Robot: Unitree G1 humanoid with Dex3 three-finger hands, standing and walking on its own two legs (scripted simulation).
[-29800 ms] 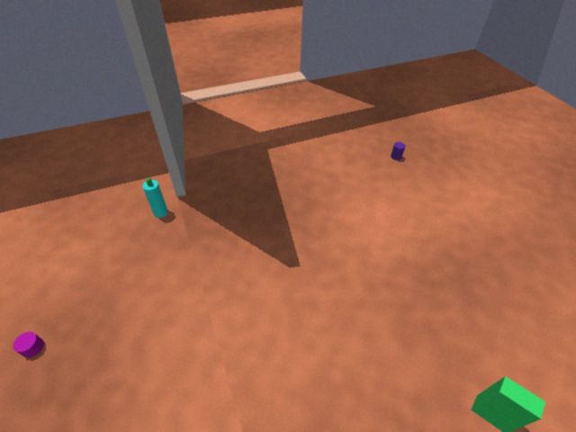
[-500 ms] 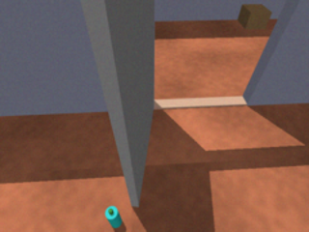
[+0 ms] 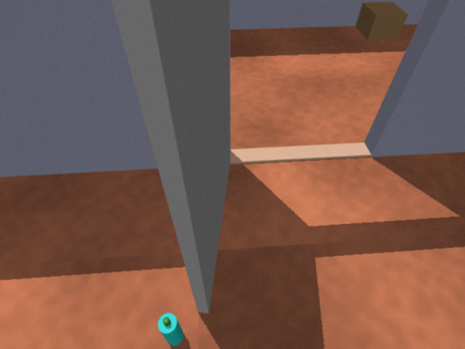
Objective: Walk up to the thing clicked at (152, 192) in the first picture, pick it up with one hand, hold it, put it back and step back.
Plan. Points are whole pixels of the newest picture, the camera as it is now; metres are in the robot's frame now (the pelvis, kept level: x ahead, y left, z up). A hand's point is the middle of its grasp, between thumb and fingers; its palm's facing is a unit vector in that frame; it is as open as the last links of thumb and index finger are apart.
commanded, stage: stand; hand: left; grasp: from the side
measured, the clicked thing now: (170, 328) +0.34 +0.23 -0.67
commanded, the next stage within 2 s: step back in 0.46 s
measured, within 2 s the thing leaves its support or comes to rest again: neither
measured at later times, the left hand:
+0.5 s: hand out of the picture +0.08 +0.25 -0.16, palm faces -0.01 -0.94 -0.33, open 7.4 cm
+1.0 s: hand out of the picture +0.06 +0.30 -0.19, palm faces -0.05 -0.93 -0.36, open 7.4 cm
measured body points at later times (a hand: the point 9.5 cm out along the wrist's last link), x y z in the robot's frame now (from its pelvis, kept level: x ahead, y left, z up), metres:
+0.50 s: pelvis +0.00 +0.00 +0.00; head +0.01 +0.00 +0.45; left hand +0.08 +0.29 -0.14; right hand +0.07 -0.30 -0.14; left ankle +0.00 +0.12 -0.75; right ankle +0.01 -0.14 -0.75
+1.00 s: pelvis -0.09 +0.04 -0.03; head -0.02 +0.07 +0.41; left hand +0.06 +0.35 -0.16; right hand -0.05 -0.28 -0.14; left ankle -0.11 +0.13 -0.75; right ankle -0.04 -0.12 -0.70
